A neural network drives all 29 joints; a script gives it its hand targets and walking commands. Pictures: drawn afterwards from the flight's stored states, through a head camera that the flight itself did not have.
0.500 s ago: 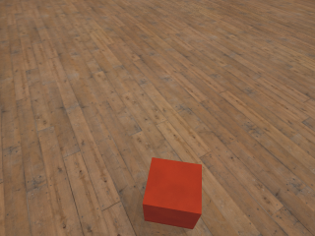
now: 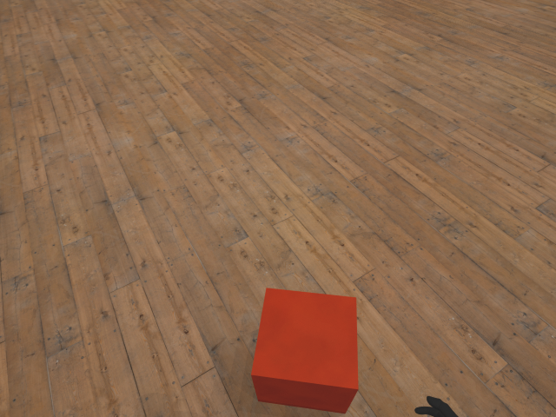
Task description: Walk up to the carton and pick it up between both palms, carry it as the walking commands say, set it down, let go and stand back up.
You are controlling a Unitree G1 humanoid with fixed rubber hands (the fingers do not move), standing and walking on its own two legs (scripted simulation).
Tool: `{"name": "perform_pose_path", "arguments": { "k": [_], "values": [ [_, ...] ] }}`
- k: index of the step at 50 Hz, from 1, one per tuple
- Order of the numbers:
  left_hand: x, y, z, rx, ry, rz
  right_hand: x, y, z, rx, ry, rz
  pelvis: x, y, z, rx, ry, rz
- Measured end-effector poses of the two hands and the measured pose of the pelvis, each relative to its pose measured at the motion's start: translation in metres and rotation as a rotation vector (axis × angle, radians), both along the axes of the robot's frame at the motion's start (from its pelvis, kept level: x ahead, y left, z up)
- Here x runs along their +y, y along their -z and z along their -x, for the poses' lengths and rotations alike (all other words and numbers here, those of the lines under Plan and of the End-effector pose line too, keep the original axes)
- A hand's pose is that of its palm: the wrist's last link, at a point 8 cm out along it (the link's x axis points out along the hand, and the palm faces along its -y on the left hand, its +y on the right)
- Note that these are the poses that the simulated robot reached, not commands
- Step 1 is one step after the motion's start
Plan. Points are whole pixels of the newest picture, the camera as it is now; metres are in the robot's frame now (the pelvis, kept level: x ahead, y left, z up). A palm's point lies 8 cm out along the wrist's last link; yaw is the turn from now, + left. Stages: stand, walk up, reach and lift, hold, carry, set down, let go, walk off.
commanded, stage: walk up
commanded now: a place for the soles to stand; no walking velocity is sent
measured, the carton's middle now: (305, 350) +0.45 -0.04 -0.63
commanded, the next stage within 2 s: none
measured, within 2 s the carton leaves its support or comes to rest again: neither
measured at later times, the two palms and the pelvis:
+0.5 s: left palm out of the picture +0.05 +0.26 -0.12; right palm out of the picture +0.04 -0.26 -0.12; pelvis +0.00 +0.00 +0.01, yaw -6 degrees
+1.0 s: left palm out of the picture +0.07 +0.26 -0.11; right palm out of the picture -0.02 -0.27 -0.12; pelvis -0.02 +0.01 +0.00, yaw -13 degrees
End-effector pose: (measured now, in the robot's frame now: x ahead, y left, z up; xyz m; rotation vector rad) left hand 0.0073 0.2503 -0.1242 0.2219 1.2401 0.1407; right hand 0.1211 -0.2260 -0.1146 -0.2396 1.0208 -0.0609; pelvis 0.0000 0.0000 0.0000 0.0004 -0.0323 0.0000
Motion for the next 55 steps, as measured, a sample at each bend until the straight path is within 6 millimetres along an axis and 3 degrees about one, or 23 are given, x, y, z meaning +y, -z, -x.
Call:
{"name": "perform_pose_path", "arguments": {
  "k": [5, 11, 21, 39, 55],
  "values": [
    [0.000, -0.011, -0.027, -0.055, 0.027, -0.010, -0.011, -0.002, 0.009, 0.025, 0.024, 0.005, -0.001, -0.007, -0.005, 0.007, 0.020, 0.001],
    [0.002, -0.013, -0.043, -0.063, 0.062, -0.023, -0.026, 0.000, 0.034, 0.081, 0.070, 0.029, -0.002, -0.008, -0.005, 0.008, 0.044, 0.001],
    [0.003, -0.008, -0.044, -0.023, 0.100, -0.024, -0.033, 0.004, 0.077, 0.166, 0.134, 0.042, 0.000, -0.009, -0.001, 0.008, 0.087, -0.002],
    [0.012, -0.010, -0.050, -0.020, 0.189, -0.056, -0.039, 0.007, 0.114, 0.174, 0.228, 0.048, 0.006, -0.005, 0.014, 0.012, 0.179, -0.017],
    [0.009, -0.013, -0.076, -0.060, 0.267, -0.076, -0.043, 0.011, 0.149, 0.197, 0.303, 0.045, 0.007, -0.002, 0.019, 0.011, 0.244, -0.032]
  ]
}}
